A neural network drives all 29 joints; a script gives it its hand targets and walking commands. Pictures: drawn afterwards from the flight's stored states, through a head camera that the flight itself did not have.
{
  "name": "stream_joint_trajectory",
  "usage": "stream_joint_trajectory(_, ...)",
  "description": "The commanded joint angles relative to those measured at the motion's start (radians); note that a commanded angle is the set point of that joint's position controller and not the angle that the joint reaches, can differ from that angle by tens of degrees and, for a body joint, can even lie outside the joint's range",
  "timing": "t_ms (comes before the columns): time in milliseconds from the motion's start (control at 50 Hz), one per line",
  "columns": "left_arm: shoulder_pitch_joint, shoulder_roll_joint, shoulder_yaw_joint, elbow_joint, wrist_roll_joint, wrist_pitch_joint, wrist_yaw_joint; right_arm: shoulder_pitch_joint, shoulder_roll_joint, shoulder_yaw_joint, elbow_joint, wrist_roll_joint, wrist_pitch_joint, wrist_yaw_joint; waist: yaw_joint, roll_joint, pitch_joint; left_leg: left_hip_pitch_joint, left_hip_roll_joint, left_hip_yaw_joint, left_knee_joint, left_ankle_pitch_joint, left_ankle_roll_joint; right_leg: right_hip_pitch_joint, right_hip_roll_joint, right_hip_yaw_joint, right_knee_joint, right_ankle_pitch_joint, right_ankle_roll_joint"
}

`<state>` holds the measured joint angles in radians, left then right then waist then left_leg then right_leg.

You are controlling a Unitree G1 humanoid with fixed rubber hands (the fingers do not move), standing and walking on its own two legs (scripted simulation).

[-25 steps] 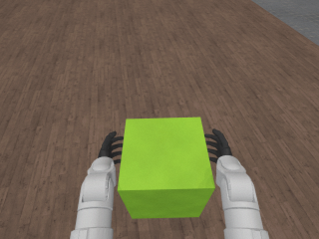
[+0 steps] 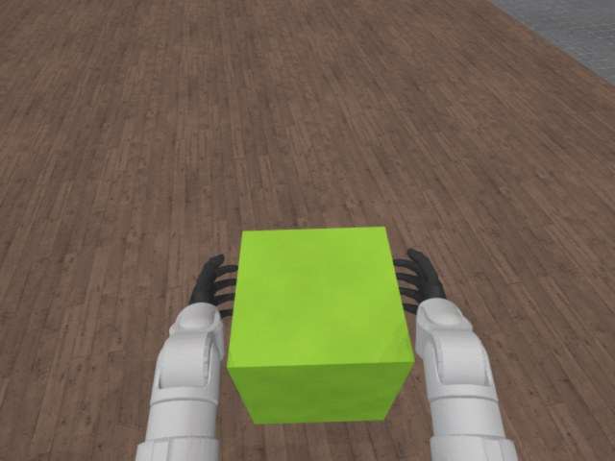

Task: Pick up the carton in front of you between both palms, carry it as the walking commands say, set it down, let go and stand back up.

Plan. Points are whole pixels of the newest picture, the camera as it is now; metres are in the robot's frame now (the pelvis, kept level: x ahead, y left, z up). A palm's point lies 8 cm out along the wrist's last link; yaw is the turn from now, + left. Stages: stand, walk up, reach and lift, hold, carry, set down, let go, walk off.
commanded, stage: carry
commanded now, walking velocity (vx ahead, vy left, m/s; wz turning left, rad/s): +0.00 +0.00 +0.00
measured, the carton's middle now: (316, 330) +0.31 +0.00 -0.06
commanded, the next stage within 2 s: hold in 1.10 s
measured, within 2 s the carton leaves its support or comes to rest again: neither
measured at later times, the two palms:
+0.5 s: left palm (197, 352) +0.24 +0.15 +0.04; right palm (443, 347) +0.24 -0.15 +0.04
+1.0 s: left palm (193, 377) +0.21 +0.15 +0.04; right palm (449, 373) +0.21 -0.15 +0.04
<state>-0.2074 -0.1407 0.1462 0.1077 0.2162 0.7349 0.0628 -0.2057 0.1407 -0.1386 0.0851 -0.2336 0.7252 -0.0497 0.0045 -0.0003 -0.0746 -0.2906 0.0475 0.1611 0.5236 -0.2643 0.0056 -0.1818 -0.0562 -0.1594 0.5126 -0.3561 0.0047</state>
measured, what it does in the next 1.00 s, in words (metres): shifts its weight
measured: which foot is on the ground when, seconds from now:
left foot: down 0.00-1.00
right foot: down 0.00-1.00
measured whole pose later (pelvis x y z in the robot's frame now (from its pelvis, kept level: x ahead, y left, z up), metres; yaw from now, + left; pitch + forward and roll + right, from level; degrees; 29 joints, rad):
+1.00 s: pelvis -0.09 +0.00 +0.00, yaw +0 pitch +1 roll +0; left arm -0.25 -0.15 0.18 0.19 0.26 0.76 0.04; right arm -0.25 0.15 -0.18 0.19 -0.26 0.74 -0.04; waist 0.00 0.00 -0.08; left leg -0.34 0.06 0.15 0.48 -0.15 0.02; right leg -0.26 -0.04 -0.16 0.51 -0.28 -0.03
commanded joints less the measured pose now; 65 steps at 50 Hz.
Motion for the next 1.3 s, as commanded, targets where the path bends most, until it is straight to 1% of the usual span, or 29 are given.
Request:
stream_joint_trajectory(0, -0.413, -0.846, -0.585, -0.089, -0.260, -0.039, -0.254, -0.352, 0.873, 0.567, -0.025, 0.237, -0.025, 0.225, 0.005, -0.016, -0.348, 0.170, 0.089, -0.064, 0.029, 0.659, 0.018, 0.154, -0.102, 0.069, 0.019, 0.790, -0.003)
stream_joint_trajectory(60, -0.426, -0.847, -0.573, -0.076, -0.253, -0.041, -0.254, -0.371, 0.874, 0.555, -0.019, 0.232, -0.030, 0.225, 0.005, -0.022, -0.325, 0.160, 0.090, -0.067, 0.017, 0.585, 0.013, 0.141, -0.112, 0.077, 0.004, 0.777, -0.009)
stream_joint_trajectory(180, -0.452, -0.856, -0.536, -0.020, -0.235, -0.047, -0.259, -0.397, 0.882, 0.521, 0.031, 0.223, -0.037, 0.231, 0.000, -0.016, -0.295, 0.165, 0.111, -0.084, 0.007, 0.475, 0.012, 0.098, -0.117, 0.084, -0.029, 0.615, -0.019)
stream_joint_trajectory(220, -0.457, -0.864, -0.524, 0.000, -0.229, -0.049, -0.263, -0.408, 0.887, 0.511, 0.043, 0.219, -0.040, 0.233, -0.002, -0.016, -0.285, 0.150, 0.115, -0.089, 0.009, 0.435, 0.015, 0.091, -0.120, 0.089, -0.035, 0.593, -0.026)
stream_joint_trajectory(260, -0.481, -0.882, -0.526, 0.002, -0.232, -0.050, -0.267, -0.443, 0.907, 0.518, 0.041, 0.227, -0.042, 0.238, -0.001, -0.017, -0.263, 0.138, 0.113, -0.092, -0.011, 0.387, 0.014, 0.069, -0.115, 0.087, -0.047, 0.512, -0.029)
stream_joint_trajectory(300, -0.500, -0.895, -0.524, 0.007, -0.233, -0.052, -0.271, -0.461, 0.917, 0.518, 0.052, 0.231, -0.040, 0.244, -0.001, -0.009, -0.238, 0.126, 0.116, -0.099, -0.032, 0.340, 0.014, 0.045, -0.108, 0.091, -0.070, 0.398, -0.031)
stream_joint_trajectory(380, -0.516, -0.905, -0.509, 0.033, -0.224, -0.048, -0.276, -0.482, 0.927, 0.505, 0.078, 0.230, -0.038, 0.253, -0.001, 0.006, -0.210, 0.112, 0.118, -0.111, -0.064, 0.271, 0.016, 0.008, -0.104, 0.102, -0.097, 0.263, -0.038)
stream_joint_trajectory(480, -0.533, -0.920, -0.504, 0.046, -0.224, -0.043, -0.282, -0.481, 0.941, 0.488, 0.104, 0.224, -0.032, 0.262, -0.002, 0.009, -0.208, 0.105, 0.116, -0.118, -0.090, 0.197, 0.017, -0.017, -0.104, 0.114, -0.121, 0.174, -0.043)
stream_joint_trajectory(560, -0.539, -0.928, -0.505, 0.044, -0.225, -0.037, -0.285, -0.488, 0.948, 0.485, 0.097, 0.223, -0.028, 0.265, -0.002, 0.009, -0.210, 0.105, 0.116, -0.123, -0.108, 0.158, 0.017, -0.041, -0.103, 0.121, -0.133, 0.115, -0.047)
stream_joint_trajectory(680, -0.541, -0.929, -0.512, 0.032, -0.231, -0.033, -0.286, -0.488, 0.948, 0.489, 0.085, 0.225, -0.024, 0.264, -0.003, 0.005, -0.222, 0.097, 0.118, -0.130, -0.118, 0.136, 0.019, -0.056, -0.102, 0.126, -0.134, 0.086, -0.049)
stream_joint_trajectory(780, -0.533, -0.924, -0.518, 0.018, -0.234, -0.031, -0.284, -0.482, 0.944, 0.494, 0.077, 0.230, -0.023, 0.263, -0.004, 0.010, -0.238, 0.094, 0.117, -0.131, -0.116, 0.147, 0.020, -0.060, -0.103, 0.128, -0.124, 0.093, -0.051)
stream_joint_trajectory(920, -0.521, -0.917, -0.519, 0.009, -0.233, -0.031, -0.280, -0.475, 0.937, 0.503, 0.068, 0.232, -0.023, 0.260, -0.005, 0.007, -0.252, 0.086, 0.119, -0.134, -0.107, 0.168, 0.021, -0.058, -0.103, 0.127, -0.113, 0.114, -0.053)
stream_joint_trajectory(1080, -0.514, -0.915, -0.523, 0.004, -0.236, -0.034, -0.278, -0.471, 0.936, 0.508, 0.062, 0.234, -0.025, 0.258, -0.005, 0.006, -0.264, 0.087, 0.117, -0.132, -0.088, 0.215, 0.022, -0.051, -0.103, 0.126, -0.098, 0.167, -0.052)
stream_joint_trajectory(1100, -0.425, -0.935, -0.515, -0.011, -0.227, -0.030, -0.285, -0.418, 0.971, 0.480, 0.071, 0.224, -0.033, 0.268, -0.017, -0.081, -0.193, 0.358, -0.148, -0.227, -0.085, 0.350, 0.041, -0.023, 0.095, 0.292, -0.181, 0.395, -0.050)
stream_joint_trajectory(1120, -0.455, -0.911, -0.509, -0.047, -0.229, -0.042, -0.282, -0.411, 0.951, 0.469, 0.054, 0.223, -0.048, 0.265, -0.022, -0.065, -0.237, 0.394, -0.131, -0.245, -0.083, 0.377, 0.043, -0.025, 0.083, 0.304, -0.164, 0.457, -0.044)
stream_joint_trajectory(1140, -0.455, -0.908, -0.495, -0.035, -0.222, -0.046, -0.282, -0.419, 0.957, 0.467, 0.067, 0.218, -0.050, 0.261, -0.008, -0.056, -0.233, 0.372, -0.127, -0.253, -0.093, 0.376, 0.042, 0.006, 0.084, 0.304, -0.163, 0.475, -0.042)
stream_joint_trajectory(1160, -0.452, -0.904, -0.484, -0.029, -0.215, -0.047, -0.281, -0.416, 0.945, 0.454, 0.080, 0.207, -0.051, 0.259, -0.014, -0.042, -0.219, 0.370, -0.129, -0.253, -0.099, 0.367, 0.034, 0.016, 0.081, 0.301, -0.162, 0.484, -0.035)
stream_joint_trajectory(1180, -0.450, -0.902, -0.481, -0.036, -0.204, -0.048, -0.279, -0.402, 0.934, 0.443, 0.090, 0.189, -0.051, 0.258, -0.016, -0.016, -0.218, 0.352, -0.129, -0.248, -0.125, 0.317, 0.026, 0.068, 0.085, 0.294, -0.163, 0.466, -0.034)
stream_joint_trajectory(1200, -0.478, -0.902, -0.484, -0.040, -0.203, -0.049, -0.282, -0.429, 0.925, 0.424, 0.101, 0.179, -0.056, 0.259, -0.013, -0.024, -0.173, 0.317, -0.128, -0.248, -0.133, 0.263, 0.022, 0.051, 0.089, 0.289, -0.173, 0.365, -0.037)
stream_joint_trajectory(1220, -0.516, -0.899, -0.484, -0.014, -0.207, -0.049, -0.292, -0.426, 0.919, 0.399, 0.140, 0.156, -0.056, 0.257, -0.031, -0.039, -0.125, 0.276, -0.134, -0.245, -0.132, 0.211, 0.018, 0.069, 0.092, 0.286, -0.193, 0.300, -0.039)
stream_joint_trajectory(1240, -0.533, -0.907, -0.507, -0.014, -0.211, -0.051, -0.294, -0.442, 0.939, 0.408, 0.139, 0.164, -0.059, 0.258, -0.034, -0.028, -0.134, 0.300, -0.139, -0.243, -0.127, 0.223, 0.015, 0.066, 0.096, 0.281, -0.189, 0.302, -0.035)
stream_joint_trajectory(1260, -0.530, -0.909, -0.509, -0.010, -0.211, -0.053, -0.290, -0.455, 0.954, 0.422, 0.141, 0.180, -0.060, 0.261, -0.025, -0.028, -0.142, 0.312, -0.138, -0.242, -0.125, 0.253, 0.018, 0.069, 0.097, 0.283, -0.187, 0.334, -0.033)
stream_joint_trajectory(1280, -0.534, -0.905, -0.503, -0.008, -0.213, -0.055, -0.287, -0.468, 0.956, 0.427, 0.137, 0.192, -0.060, 0.263, -0.017, -0.032, -0.150, 0.311, -0.134, -0.246, -0.124, 0.249, 0.022, 0.083, 0.097, 0.287, -0.180, 0.342, -0.028)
